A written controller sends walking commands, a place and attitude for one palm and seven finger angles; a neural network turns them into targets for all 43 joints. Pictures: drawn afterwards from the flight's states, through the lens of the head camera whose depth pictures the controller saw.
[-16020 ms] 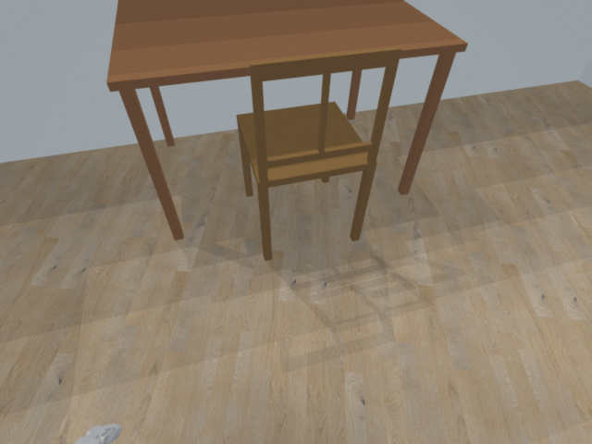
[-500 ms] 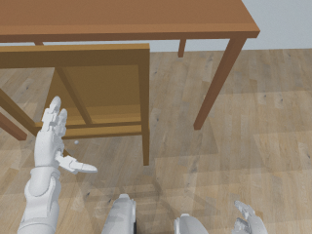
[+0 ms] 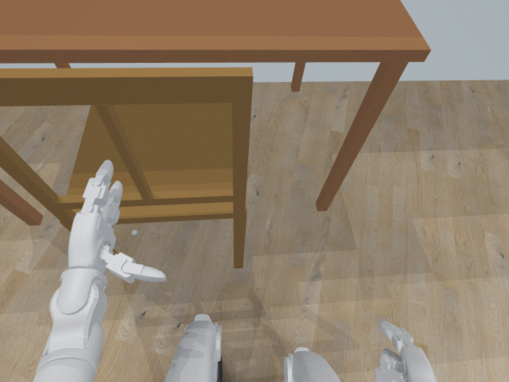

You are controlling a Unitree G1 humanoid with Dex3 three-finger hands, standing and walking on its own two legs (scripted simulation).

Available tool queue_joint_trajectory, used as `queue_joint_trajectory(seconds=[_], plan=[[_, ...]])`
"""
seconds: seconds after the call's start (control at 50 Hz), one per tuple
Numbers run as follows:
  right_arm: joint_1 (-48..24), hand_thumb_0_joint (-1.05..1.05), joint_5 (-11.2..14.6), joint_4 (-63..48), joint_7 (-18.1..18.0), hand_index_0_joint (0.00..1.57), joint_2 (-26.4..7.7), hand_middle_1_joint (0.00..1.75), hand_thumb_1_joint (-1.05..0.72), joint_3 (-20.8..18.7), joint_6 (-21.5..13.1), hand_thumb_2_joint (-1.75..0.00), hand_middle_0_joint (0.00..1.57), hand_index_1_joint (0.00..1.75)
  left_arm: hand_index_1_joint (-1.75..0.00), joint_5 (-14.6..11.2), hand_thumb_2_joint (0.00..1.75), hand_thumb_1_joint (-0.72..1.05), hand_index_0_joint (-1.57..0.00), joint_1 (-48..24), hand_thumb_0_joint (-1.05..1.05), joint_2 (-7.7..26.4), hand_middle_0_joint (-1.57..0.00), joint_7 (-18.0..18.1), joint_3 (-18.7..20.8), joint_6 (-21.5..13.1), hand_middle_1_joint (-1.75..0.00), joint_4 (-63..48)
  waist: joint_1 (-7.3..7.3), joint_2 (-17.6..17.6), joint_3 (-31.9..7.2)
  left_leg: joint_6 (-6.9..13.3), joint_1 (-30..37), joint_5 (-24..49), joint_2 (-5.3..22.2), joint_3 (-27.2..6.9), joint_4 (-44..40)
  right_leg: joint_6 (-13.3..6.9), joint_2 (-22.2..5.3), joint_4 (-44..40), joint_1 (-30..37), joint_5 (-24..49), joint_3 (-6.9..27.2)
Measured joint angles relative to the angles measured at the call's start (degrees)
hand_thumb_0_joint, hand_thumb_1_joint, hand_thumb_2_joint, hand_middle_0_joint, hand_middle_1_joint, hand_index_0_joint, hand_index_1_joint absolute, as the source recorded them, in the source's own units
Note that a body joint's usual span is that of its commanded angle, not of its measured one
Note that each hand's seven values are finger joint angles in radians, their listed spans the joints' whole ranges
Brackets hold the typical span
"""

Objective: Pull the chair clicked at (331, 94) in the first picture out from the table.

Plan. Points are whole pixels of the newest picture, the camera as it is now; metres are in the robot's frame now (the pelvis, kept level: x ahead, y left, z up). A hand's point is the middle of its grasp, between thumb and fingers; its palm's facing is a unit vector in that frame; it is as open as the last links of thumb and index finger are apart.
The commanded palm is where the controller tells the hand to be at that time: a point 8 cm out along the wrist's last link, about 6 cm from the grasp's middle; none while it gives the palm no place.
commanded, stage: aim the fingers beside a spindle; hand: left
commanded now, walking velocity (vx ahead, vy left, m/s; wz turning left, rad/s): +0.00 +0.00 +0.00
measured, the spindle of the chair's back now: (129, 157) +0.48 +0.25 +0.01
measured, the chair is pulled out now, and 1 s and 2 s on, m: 0.00 0.00 0.00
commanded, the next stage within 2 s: push the fingers through the gap in 1.58 s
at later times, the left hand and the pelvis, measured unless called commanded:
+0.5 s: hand (132, 229) +0.33 +0.20 +0.02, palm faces +0.11 -0.99 -0.03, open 16.9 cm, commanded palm +0.30 +0.25 +0.03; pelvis +0.00 +0.01 +0.00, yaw +0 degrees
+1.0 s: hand (125, 229) +0.33 +0.21 +0.02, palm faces +0.11 -0.99 -0.03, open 16.9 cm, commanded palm +0.30 +0.25 +0.02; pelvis +0.00 +0.01 +0.00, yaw +0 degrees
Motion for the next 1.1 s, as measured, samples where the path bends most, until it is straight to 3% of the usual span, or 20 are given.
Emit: queue_joint_trajectory(seconds=[0.1,0.18,0.28,0.38,0.46,0.56,0.72,0.82,0.9,1.02,1.1], plan=[[-0.2,0.01,-0.6,0.0,0.0,0.20,0.2,0.30,-0.91,-0.3,-0.1,-0.89,0.20,0.30,-0.08,1.5,0.30,-0.50,-0.06,1.9,-0.02,-1.3,-0.06,2.0,-0.5,-1.0,-0.08,-3.9,-0.36,-0.3,0.4,0.1,0.4,-0.3,0.2,0.3,0.1,0.1,0.1,-0.1,0.2,0.0,0.4],[-0.1,0.01,-0.7,0.0,0.2,0.20,0.6,0.30,-0.91,-0.2,0.5,-0.89,0.20,0.30,-0.08,1.6,0.30,-0.50,-0.07,1.7,-0.02,0.1,-0.06,3.2,1.8,-1.7,-0.08,-4.2,-0.44,-0.4,0.2,0.1,0.8,-0.3,0.3,0.5,-0.1,0.1,0.2,-0.3,0.6,0.0,0.5],[0.4,0.01,-0.1,0.0,0.3,0.20,0.4,0.30,-0.91,0.0,0.8,-0.89,0.20,0.30,-0.08,-0.4,0.30,-0.50,-0.07,1.2,-0.01,1.6,-0.06,1.0,2.6,-0.6,-0.08,-1.3,-0.04,0.0,-0.3,0.1,0.9,-0.2,0.1,0.2,-0.4,0.2,0.1,-0.7,0.9,0.1,0.2],[0.2,0.01,0.1,0.3,-0.1,0.20,-0.1,0.30,-0.91,0.0,0.0,-0.89,0.20,0.30,-0.08,-0.7,0.30,-0.50,-0.06,1.7,-0.01,0.0,-0.05,-1.0,0.0,-0.3,-0.08,-0.4,0.18,-0.1,0.0,0.3,0.0,-0.2,-0.1,0.0,0.1,0.4,0.0,-0.4,0.3,0.1,0.0],[-0.6,0.01,-0.6,0.4,-0.4,0.20,0.1,0.30,-0.91,-0.2,-0.6,-0.89,0.20,0.30,-0.08,1.0,0.30,-0.51,-0.06,1.5,-0.02,-1.0,-0.06,1.0,-0.2,-1.4,-0.08,-3.2,-0.26,-0.4,0.7,0.3,-0.7,-0.4,0.0,-0.1,0.9,0.4,0.1,0.4,-0.3,-0.1,0.0],[-0.8,0.01,-0.8,0.2,0.1,0.20,0.6,0.30,-0.91,-0.2,-0.1,-0.89,0.20,0.30,-0.08,1.6,0.30,-0.50,-0.07,0.7,-0.02,0.4,-0.06,3.4,1.1,-1.7,-0.08,-5.7,-0.45,-0.2,0.6,0.3,0.0,-0.3,0.1,0.1,0.6,0.4,0.2,0.0,0.2,0.1,0.2],[0.3,0.01,0.2,-0.7,0.4,0.20,0.5,0.30,-0.91,0.5,0.8,-0.89,0.20,0.30,-0.08,-0.8,0.30,-0.50,-0.06,1.5,-0.01,0.5,-0.06,-0.4,1.2,1.5,-0.08,0.4,-0.07,-0.1,-0.5,0.5,0.4,0.0,0.1,0.4,-0.4,0.5,0.0,-0.8,0.4,0.5,0.5],[0.2,0.01,-0.5,-0.5,0.1,0.20,0.4,0.30,-0.91,-0.2,-0.3,-0.89,0.20,0.30,-0.08,0.2,0.30,-0.50,-0.06,6.1,-0.02,-1.0,-0.06,1.5,0.0,-1.5,-0.08,-7.1,0.13,-0.4,0.6,0.5,0.6,-0.3,0.1,0.2,0.2,0.5,0.2,-0.6,0.8,0.3,0.3],[-0.2,0.01,-0.7,0.6,-0.1,0.20,0.3,0.30,-0.91,-0.1,-0.6,-0.89,0.20,0.30,-0.08,1.1,0.30,-0.51,-0.07,4.5,-0.02,-0.2,-0.06,2.8,0.0,-3.6,-0.08,-8.1,0.41,-0.2,0.3,0.4,0.5,-0.3,-0.2,-0.3,0.4,0.5,0.0,-0.4,1.0,0.1,-0.2],[-1.1,0.01,0.1,0.2,0.0,0.20,0.1,0.30,-0.91,0.5,0.1,-0.89,0.20,0.30,-0.08,0.1,0.30,-0.51,-0.06,-2.1,-0.01,0.8,-0.06,0.3,0.2,0.7,-0.08,0.8,0.04,-0.1,-0.3,0.4,-1.2,0.0,-0.4,-0.5,1.1,0.4,-0.2,0.8,-0.7,-0.1,-0.4],[-0.9,0.01,-0.1,-1.0,0.0,0.20,0.5,0.30,-0.91,0.2,0.0,-0.89,0.20,0.30,-0.08,0.3,0.30,-0.50,-0.06,0.6,-0.01,-0.6,-0.05,0.6,-0.6,2.2,-0.08,-2.6,-0.51,-0.2,0.4,0.4,-1.0,-0.1,0.0,-0.1,1.0,0.4,0.1,0.5,-0.8,0.1,0.1]])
